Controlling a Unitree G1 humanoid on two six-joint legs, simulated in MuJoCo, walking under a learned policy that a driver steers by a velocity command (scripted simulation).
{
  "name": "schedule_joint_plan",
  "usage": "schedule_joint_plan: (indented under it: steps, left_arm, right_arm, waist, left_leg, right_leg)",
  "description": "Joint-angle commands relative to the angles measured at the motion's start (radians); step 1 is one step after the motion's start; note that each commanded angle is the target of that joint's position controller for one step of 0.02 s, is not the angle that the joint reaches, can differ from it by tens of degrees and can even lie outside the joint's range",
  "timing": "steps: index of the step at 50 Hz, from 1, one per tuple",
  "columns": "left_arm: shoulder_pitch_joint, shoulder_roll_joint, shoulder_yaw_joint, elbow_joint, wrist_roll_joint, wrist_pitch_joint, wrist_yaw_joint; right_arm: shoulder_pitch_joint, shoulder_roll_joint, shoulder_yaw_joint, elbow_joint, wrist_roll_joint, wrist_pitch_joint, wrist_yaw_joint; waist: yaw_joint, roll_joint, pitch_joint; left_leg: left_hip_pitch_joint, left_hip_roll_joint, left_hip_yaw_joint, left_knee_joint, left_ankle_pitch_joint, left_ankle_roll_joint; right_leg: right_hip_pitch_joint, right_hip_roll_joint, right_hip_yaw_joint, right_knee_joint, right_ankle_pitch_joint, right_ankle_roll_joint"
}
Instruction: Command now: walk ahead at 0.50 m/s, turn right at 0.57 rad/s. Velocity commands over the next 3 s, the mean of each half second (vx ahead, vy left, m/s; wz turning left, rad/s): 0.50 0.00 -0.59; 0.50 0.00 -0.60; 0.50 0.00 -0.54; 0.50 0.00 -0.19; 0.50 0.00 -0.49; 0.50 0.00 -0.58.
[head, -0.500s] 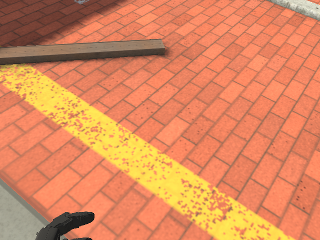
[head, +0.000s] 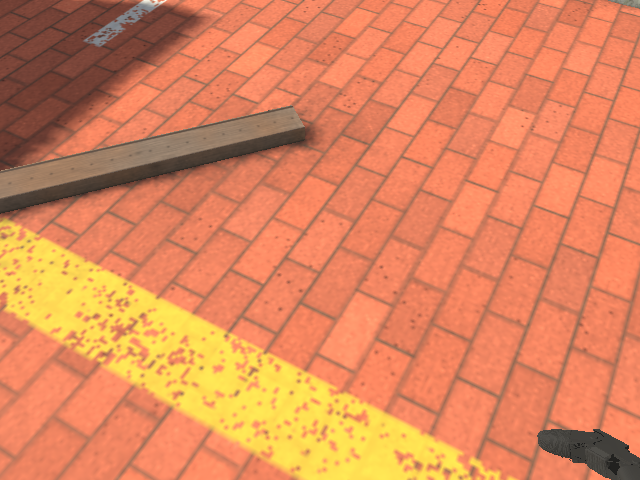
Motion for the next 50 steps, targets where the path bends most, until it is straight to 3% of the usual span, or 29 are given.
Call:
schedule_joint_plan:
  steps: [1, 2, 3, 4, 5, 6, 7, 8, 10, 14, 16, 21, 23, 25, 26, 27, 28, 29, 30, 31, 32, 33, 35, 37, 41, 45, 48, 49, 50]
  left_arm:
    - [-0.009, 0.116, 0.032, -0.075, 0.006, -0.005, -0.003]
    - [-0.02, 0.06, 0.016, -0.09, 0.015, -0.013, -0.008]
    - [0.002, -0.022, -0.008, -0.125, 0.025, -0.02, -0.008]
    - [0.07, 0.027, -0.008, -0.164, -0.006, -0.034, -0.011]
    - [0.045, 0.097, 0.008, -0.139, -0.019, -0.028, -0.006]
    - [-0.043, 0.121, 0.015, -0.151, -0.008, -0.022, -0.008]
    - [-0.091, 0.112, 0.016, -0.163, 0.007, -0.018, -0.009]
    - [-0.114, 0.103, 0.02, -0.176, 0.012, -0.015, -0.012]
    - [-0.103, 0.076, 0.017, -0.176, 0.003, -0.001, -0.019]
    - [-0.161, 0.058, 0.007, -0.185, 0.014, 0.013, -0.025]
    - [-0.207, 0.047, -0.002, -0.188, 0.015, 0.013, -0.035]
    - [-0.342, 0.053, -0.006, -0.222, 0.004, 0.008, -0.057]
    - [-0.365, 0.07, 0.002, -0.239, 0.006, 0.01, -0.061]
    - [-0.28, 0.112, 0.028, -0.231, 0.018, 0.014, -0.058]
    - [-0.122, 0.156, 0.057, -0.187, 0.019, 0.017, -0.052]
    - [0.063, 0.231, 0.093, -0.148, 0.013, 0.025, -0.034]
    - [0.049, 0.371, 0.109, -0.159, 0.003, 0.018, -0.024]
    - [0.102, 0.299, 0.088, -0.185, 0.006, 0.005, -0.029]
    - [0.075, 0.24, 0.07, -0.166, 0.016, -0.008, -0.033]
    - [0.018, 0.208, 0.059, -0.17, 0.014, -0.012, -0.031]
    - [-0.057, 0.179, 0.048, -0.182, 0.017, -0.011, -0.029]
    - [-0.108, 0.161, 0.039, -0.194, 0.03, -0.013, -0.026]
    - [-0.14, 0.152, 0.036, -0.19, 0.033, -0.017, -0.019]
    - [-0.12, 0.164, 0.039, -0.169, 0.029, -0.022, -0.005]
    - [-0.06, 0.189, 0.049, -0.13, 0.014, -0.015, 0.014]
    - [0.006, 0.192, 0.054, -0.097, 0.0, -0.01, 0.016]
    - [0.009, 0.182, 0.056, -0.089, 0.004, -0.001, 0.017]
    - [0.001, 0.164, 0.051, -0.092, 0.005, 0.003, 0.015]
    - [-0.001, 0.122, 0.037, -0.101, 0.01, 0.001, 0.012]
  right_arm:
    - [0.076, -0.155, -0.075, -0.042, 0.012, -0.014, -0.002]
    - [0.195, -0.193, -0.092, -0.031, -0.001, -0.021, -0.005]
    - [0.33, -0.267, -0.108, -0.022, -0.023, -0.016, -0.014]
    - [0.387, -0.306, -0.124, 0.01, -0.027, -0.005, -0.004]
    - [0.335, -0.212, -0.106, -0.018, -0.021, 0.001, -0.008]
    - [0.306, -0.169, -0.095, -0.016, -0.015, 0.011, -0.014]
    - [0.262, -0.152, -0.088, -0.014, -0.019, 0.018, -0.016]
    - [0.232, -0.13, -0.079, -0.005, -0.024, 0.02, -0.014]
    - [0.2, -0.107, -0.074, 0.018, -0.023, 0.017, -0.01]
    - [0.199, -0.155, -0.094, 0.063, -0.027, 0.013, -0.005]
    - [0.195, -0.178, -0.102, 0.075, -0.024, 0.018, -0.006]
    - [0.233, -0.231, -0.119, 0.113, 0.005, 0.036, -0.005]
    - [0.243, -0.252, -0.127, 0.127, 0.013, 0.049, -0.004]
    - [0.235, -0.276, -0.135, 0.134, 0.022, 0.061, -0.007]
    - [0.236, -0.262, -0.13, 0.135, 0.024, 0.066, -0.01]
    - [0.251, -0.221, -0.113, 0.12, 0.004, 0.06, -0.012]
    - [0.324, -0.079, -0.063, 0.046, -0.043, 0.035, 0.001]
    - [0.225, -0.146, -0.069, 0.033, -0.008, -0.001, 0.011]
    - [0.132, -0.195, -0.083, 0.011, 0.029, -0.016, 0.016]
    - [0.116, -0.18, -0.074, 0.009, 0.016, -0.024, 0.01]
    - [0.113, -0.18, -0.076, 0.017, -0.012, -0.023, 0.002]
    - [0.133, -0.186, -0.083, 0.023, -0.024, -0.012, 0.002]
    - [0.152, -0.17, -0.083, 0.032, -0.027, 0.011, 0.005]
    - [0.116, -0.144, -0.074, 0.026, -0.033, 0.024, 0.003]
    - [-0.054, -0.094, -0.051, -0.005, -0.026, 0.019, 0.014]
    - [-0.135, -0.125, -0.061, -0.03, -0.004, 0.009, 0.029]
    - [-0.093, -0.155, -0.082, -0.025, 0.0, 0.0, 0.034]
    - [-0.029, -0.162, -0.092, -0.009, 0.0, -0.003, 0.031]
    - [0.065, -0.189, -0.107, 0.003, -0.012, -0.008, 0.025]
  waist:
    - [-0.1, -0.109, -0.051]
    - [-0.162, -0.084, -0.127]
    - [-0.185, 0.118, -0.26]
    - [-0.147, 0.404, -0.312]
    - [-0.173, 0.239, -0.209]
    - [-0.184, 0.14, -0.104]
    - [-0.164, 0.072, -0.054]
    - [-0.14, 0.08, -0.009]
    - [-0.106, 0.126, 0.021]
    - [-0.101, 0.085, 0.038]
    - [-0.113, 0.072, 0.033]
    - [-0.163, 0.066, 0.068]
    - [-0.161, 0.072, 0.078]
    - [-0.096, 0.09, 0.014]
    - [-0.013, 0.065, -0.07]
    - [0.067, -0.006, -0.165]
    - [-0.042, -0.317, -0.241]
    - [0.043, -0.227, -0.395]
    - [0.049, -0.162, -0.251]
    - [0.01, -0.088, -0.175]
    - [-0.036, -0.045, -0.116]
    - [-0.082, -0.055, -0.086]
    - [-0.115, -0.064, -0.061]
    - [-0.114, -0.05, -0.032]
    - [-0.054, -0.072, 0.004]
    - [-0.023, -0.087, 0.009]
    - [-0.051, -0.126, 0.002]
    - [-0.085, -0.136, -0.016]
    - [-0.132, -0.118, -0.085]
  left_leg:
    - [0.335, -0.066, 0.076, -0.113, -0.023, 0.045]
    - [0.514, 0.035, -0.004, -0.104, -0.064, 0.104]
    - [0.788, 0.268, -0.322, -0.154, -0.148, 0.211]
    - [0.892, 0.412, -0.782, -0.272, -0.425, 0.346]
    - [0.82, 0.372, -0.721, -0.296, -0.572, 0.325]
    - [0.712, 0.323, -0.522, -0.287, -0.514, 0.281]
    - [0.598, 0.27, -0.383, -0.289, -0.381, 0.251]
    - [0.512, 0.233, -0.29, -0.308, -0.283, 0.247]
    - [0.408, 0.193, -0.154, -0.359, -0.195, 0.239]
    - [0.397, 0.207, 0.003, -0.407, -0.018, 0.271]
    - [0.413, 0.203, 0.078, -0.409, 0.025, 0.261]
    - [0.504, 0.218, 0.189, -0.411, 0.043, 0.22]
    - [0.561, 0.23, 0.221, -0.367, 0.159, 0.202]
    - [0.592, 0.214, 0.288, -0.186, 0.534, 0.173]
    - [0.544, 0.174, 0.333, 0.017, 0.64, 0.147]
    - [0.311, 0.137, 0.34, 0.306, 0.439, 0.101]
    - [-0.15, -0.05, 0.282, 0.689, -0.448, 0.03]
    - [-0.261, -0.071, 0.059, 0.824, -0.486, 0.043]
    - [-0.344, -0.028, 0.058, 0.828, -0.383, 0.061]
    - [-0.308, 0.014, 0.064, 0.752, -0.294, 0.07]
    - [-0.234, 0.041, 0.065, 0.672, -0.245, 0.065]
    - [-0.151, 0.061, 0.056, 0.621, -0.218, 0.061]
    - [-0.086, 0.059, 0.069, 0.544, -0.201, 0.043]
    - [-0.078, 0.044, 0.084, 0.44, -0.136, 0.02]
    - [0.003, -0.016, 0.093, 0.113, 0.123, 0.009]
    - [0.076, -0.053, 0.063, -0.047, 0.157, 0.027]
    - [0.152, -0.065, 0.061, -0.101, 0.035, 0.065]
    - [0.239, -0.072, 0.078, -0.136, 0.013, 0.087]
    - [0.404, -0.023, 0.049, -0.139, 0.005, 0.125]
  right_leg:
    - [-0.129, -0.177, 0.226, 0.028, 0.052, -0.098]
    - [-0.198, -0.135, 0.164, 0.232, 0.035, -0.051]
    - [-0.404, -0.041, 0.011, 0.553, -0.204, 0.013]
    - [-0.672, -0.062, -0.05, 0.798, -0.288, 0.043]
    - [-0.74, -0.126, -0.028, 0.927, -0.186, 0.066]
    - [-0.755, -0.156, -0.063, 0.955, -0.095, 0.072]
    - [-0.714, -0.188, -0.079, 0.928, -0.021, 0.071]
    - [-0.685, -0.212, -0.075, 0.891, 0.019, 0.07]
    - [-0.616, -0.238, -0.092, 0.843, 0.036, 0.073]
    - [-0.617, -0.265, -0.098, 0.662, 0.138, 0.098]
    - [-0.58, -0.271, -0.118, 0.532, 0.225, 0.096]
    - [-0.502, -0.251, -0.195, 0.276, 0.274, 0.057]
    - [-0.472, -0.225, -0.229, 0.217, 0.206, 0.027]
    - [-0.309, -0.149, -0.294, 0.161, 0.136, -0.019]
    - [-0.091, -0.091, -0.321, 0.097, 0.193, -0.053]
    - [0.224, -0.146, -0.186, 0.093, 0.218, -0.103]
    - [0.539, -0.432, 0.39, 0.0, 0.092, -0.29]
    - [0.589, -0.491, 0.655, -0.171, -0.071, -0.341]
    - [0.506, -0.467, 0.518, -0.177, -0.017, -0.288]
    - [0.359, -0.428, 0.402, -0.167, 0.057, -0.255]
    - [0.209, -0.389, 0.309, -0.17, 0.157, -0.229]
    - [0.09, -0.357, 0.248, -0.191, 0.238, -0.221]
    - [-0.023, -0.329, 0.195, -0.228, 0.302, -0.226]
    - [-0.091, -0.306, 0.137, -0.238, 0.36, -0.224]
    - [-0.148, -0.247, 0.071, -0.217, 0.294, -0.17]
    - [-0.087, -0.273, 0.156, -0.16, 0.192, -0.146]
    - [-0.022, -0.288, 0.234, -0.068, 0.185, -0.119]
    - [-0.026, -0.262, 0.234, -0.015, 0.209, -0.101]
    - [-0.064, -0.21, 0.194, 0.122, 0.239, -0.067]
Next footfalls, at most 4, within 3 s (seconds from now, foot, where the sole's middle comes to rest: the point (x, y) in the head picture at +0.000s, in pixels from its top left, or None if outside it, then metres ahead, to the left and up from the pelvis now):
0.04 left None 0.20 0.16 -0.77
0.54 right None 0.39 -0.18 -0.77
1.00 left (410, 378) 0.73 -0.12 -0.77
1.52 right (589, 403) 0.71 -0.52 -0.77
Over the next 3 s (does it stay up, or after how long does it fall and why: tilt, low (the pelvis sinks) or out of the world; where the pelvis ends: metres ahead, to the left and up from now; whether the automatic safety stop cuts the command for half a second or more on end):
stays up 1.02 -1.05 0.01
